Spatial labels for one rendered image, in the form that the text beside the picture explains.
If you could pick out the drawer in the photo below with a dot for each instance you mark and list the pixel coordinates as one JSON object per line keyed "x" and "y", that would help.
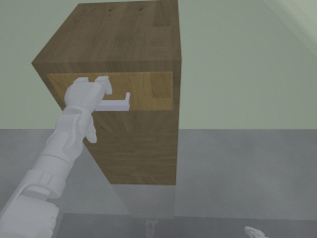
{"x": 149, "y": 90}

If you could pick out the left robot hand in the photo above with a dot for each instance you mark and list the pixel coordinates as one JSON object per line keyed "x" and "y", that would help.
{"x": 88, "y": 95}

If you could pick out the left robot forearm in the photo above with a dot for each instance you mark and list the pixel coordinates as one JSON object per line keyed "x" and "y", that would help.
{"x": 47, "y": 177}

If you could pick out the right robot hand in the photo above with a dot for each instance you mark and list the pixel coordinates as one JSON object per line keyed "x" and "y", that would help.
{"x": 254, "y": 233}

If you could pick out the cabinet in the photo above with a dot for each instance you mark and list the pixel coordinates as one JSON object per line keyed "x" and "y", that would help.
{"x": 135, "y": 146}

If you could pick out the left robot upper arm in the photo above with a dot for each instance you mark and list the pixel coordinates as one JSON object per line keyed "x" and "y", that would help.
{"x": 29, "y": 218}

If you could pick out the handle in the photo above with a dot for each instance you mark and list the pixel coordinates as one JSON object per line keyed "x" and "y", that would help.
{"x": 114, "y": 105}

